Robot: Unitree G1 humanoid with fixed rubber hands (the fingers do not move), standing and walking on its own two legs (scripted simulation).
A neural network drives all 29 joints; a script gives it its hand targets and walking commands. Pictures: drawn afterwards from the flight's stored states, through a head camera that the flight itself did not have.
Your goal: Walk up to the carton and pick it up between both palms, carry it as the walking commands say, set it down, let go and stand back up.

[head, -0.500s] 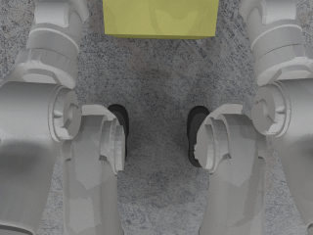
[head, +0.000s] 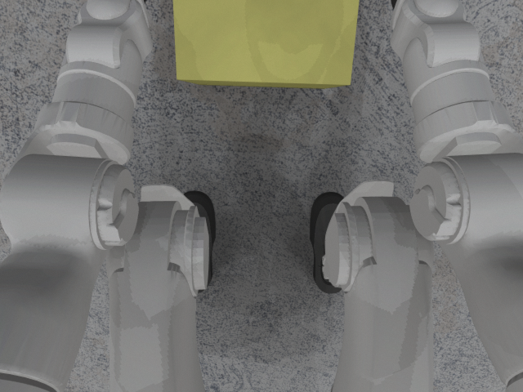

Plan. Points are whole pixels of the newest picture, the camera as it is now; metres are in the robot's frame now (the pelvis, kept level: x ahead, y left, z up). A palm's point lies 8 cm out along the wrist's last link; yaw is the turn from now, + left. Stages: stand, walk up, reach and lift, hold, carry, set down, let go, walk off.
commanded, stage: reach and lift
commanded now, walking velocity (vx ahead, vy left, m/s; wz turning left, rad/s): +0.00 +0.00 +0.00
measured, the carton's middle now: out of the picture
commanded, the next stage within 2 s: none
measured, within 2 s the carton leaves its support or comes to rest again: leaves its support in 0.04 s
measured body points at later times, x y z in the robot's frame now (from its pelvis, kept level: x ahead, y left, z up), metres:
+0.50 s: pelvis -0.01 +0.00 +0.01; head +0.35 -0.01 +0.28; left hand +0.56 +0.14 -0.14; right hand +0.56 -0.17 -0.13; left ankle +0.11 +0.13 -0.32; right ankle +0.10 -0.13 -0.32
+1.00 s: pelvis +0.00 +0.00 +0.05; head +0.33 -0.02 +0.35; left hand +0.54 +0.13 -0.07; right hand +0.55 -0.17 -0.06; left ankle +0.11 +0.13 -0.32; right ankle +0.10 -0.13 -0.32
